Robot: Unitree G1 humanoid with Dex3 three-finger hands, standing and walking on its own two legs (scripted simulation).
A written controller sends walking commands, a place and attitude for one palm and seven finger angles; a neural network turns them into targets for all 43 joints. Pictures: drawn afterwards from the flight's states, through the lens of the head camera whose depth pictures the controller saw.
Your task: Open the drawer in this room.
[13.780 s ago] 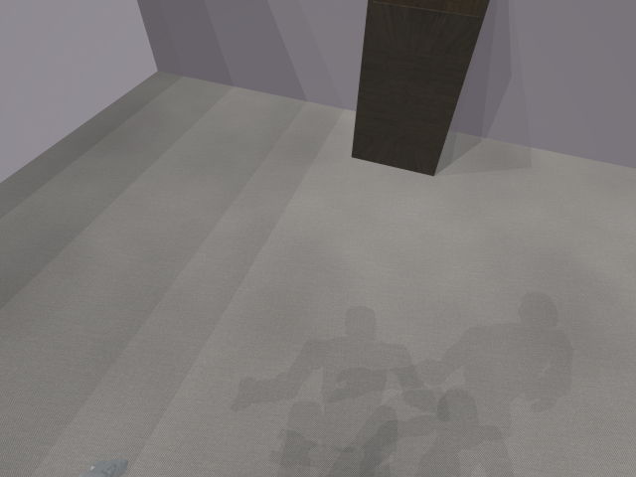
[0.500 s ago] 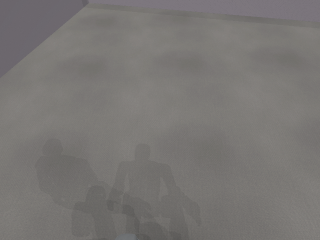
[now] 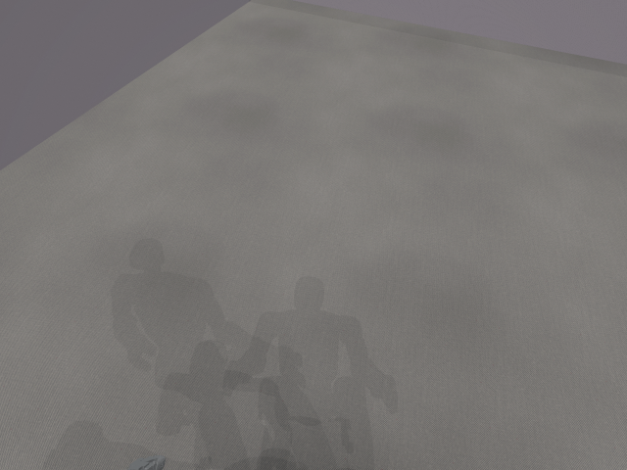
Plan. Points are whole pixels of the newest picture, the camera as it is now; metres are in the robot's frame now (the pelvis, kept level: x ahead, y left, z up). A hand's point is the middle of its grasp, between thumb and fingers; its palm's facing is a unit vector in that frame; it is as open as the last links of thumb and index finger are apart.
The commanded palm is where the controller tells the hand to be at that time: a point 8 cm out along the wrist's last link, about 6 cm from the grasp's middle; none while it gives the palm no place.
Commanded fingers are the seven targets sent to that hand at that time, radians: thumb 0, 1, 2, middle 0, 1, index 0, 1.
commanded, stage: turn or walk to find it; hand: left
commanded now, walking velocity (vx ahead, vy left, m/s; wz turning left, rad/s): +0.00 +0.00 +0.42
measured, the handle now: out of the picture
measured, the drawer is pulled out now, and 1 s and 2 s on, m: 0.00 0.00 0.00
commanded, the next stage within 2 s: none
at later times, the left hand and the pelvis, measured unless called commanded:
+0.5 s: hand out of the picture -0.04 +0.21 -0.18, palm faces +0.28 -0.93 -0.24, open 7.4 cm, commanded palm none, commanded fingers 0.00 0.90 0.90 -0.20 -0.30 -0.20 -0.30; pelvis -0.02 +0.01 -0.01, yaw +15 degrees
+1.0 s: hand out of the picture +0.00 +0.20 -0.15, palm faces +0.42 -0.87 -0.28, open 7.4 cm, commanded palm none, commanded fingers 0.00 0.90 0.90 -0.20 -0.30 -0.20 -0.30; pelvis -0.03 -0.03 -0.01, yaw +26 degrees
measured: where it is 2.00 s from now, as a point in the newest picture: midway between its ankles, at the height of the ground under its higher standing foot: outside the picture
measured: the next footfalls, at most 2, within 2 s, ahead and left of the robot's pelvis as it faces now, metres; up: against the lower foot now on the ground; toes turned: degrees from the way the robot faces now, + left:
right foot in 0.04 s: +0.04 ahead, -0.12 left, +0.00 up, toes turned -3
left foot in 0.50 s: -0.02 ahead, +0.13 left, +0.00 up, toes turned +19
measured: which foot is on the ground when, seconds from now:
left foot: down 0.00-0.06, up 0.08-0.48, down 0.50-0.96, up 0.98-1.00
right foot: up 0.00-0.02, down 0.04-0.50, up 0.52-0.94, down 0.96-1.00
